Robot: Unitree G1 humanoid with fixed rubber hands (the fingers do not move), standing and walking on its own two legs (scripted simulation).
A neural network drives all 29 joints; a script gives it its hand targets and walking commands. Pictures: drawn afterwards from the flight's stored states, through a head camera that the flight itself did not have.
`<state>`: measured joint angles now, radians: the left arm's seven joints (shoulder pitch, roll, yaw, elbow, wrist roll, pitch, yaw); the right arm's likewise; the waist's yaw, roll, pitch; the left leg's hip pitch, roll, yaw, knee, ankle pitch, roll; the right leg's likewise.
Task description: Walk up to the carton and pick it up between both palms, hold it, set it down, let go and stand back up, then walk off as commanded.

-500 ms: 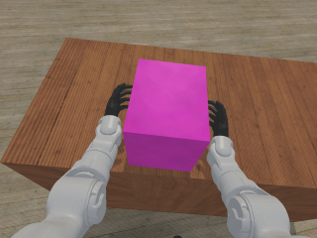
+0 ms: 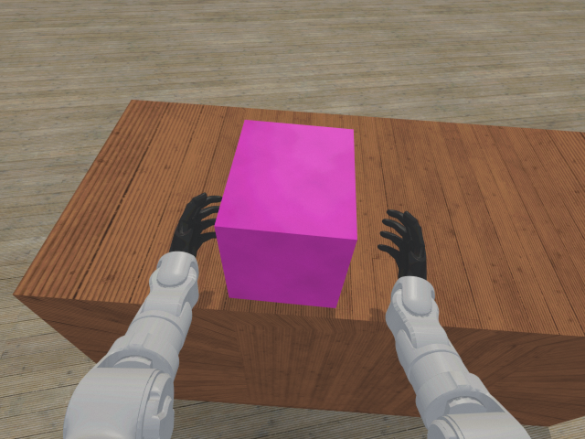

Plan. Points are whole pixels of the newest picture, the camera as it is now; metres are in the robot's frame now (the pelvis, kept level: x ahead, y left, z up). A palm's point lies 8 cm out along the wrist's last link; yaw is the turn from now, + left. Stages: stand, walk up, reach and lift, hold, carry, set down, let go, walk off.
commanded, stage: set down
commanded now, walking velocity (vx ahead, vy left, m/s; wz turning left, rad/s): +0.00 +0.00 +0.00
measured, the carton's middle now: (290, 214) +0.47 +0.01 +0.02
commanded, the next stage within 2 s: none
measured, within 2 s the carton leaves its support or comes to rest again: neither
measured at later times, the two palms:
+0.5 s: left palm (157, 288) +0.31 +0.19 +0.05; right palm (435, 313) +0.28 -0.17 +0.05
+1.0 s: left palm (135, 327) +0.27 +0.21 +0.03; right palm (452, 351) +0.23 -0.18 +0.04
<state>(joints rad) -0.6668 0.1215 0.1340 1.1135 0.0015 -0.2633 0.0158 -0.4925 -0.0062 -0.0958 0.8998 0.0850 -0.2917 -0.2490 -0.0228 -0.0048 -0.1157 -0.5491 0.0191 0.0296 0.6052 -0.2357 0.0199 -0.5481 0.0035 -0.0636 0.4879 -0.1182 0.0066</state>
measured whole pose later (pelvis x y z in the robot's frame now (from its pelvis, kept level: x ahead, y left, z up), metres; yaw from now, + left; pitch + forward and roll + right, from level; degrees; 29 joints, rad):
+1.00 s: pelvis +0.05 -0.01 +0.02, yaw +1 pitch -3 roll -1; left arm 0.19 0.20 0.06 0.19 -0.10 0.06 -0.08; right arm 0.37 0.03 0.06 0.00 0.12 0.01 -0.22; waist -0.02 0.00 -0.03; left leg -0.12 0.01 0.03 0.42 -0.25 0.01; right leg -0.16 0.00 -0.06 0.38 -0.18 -0.01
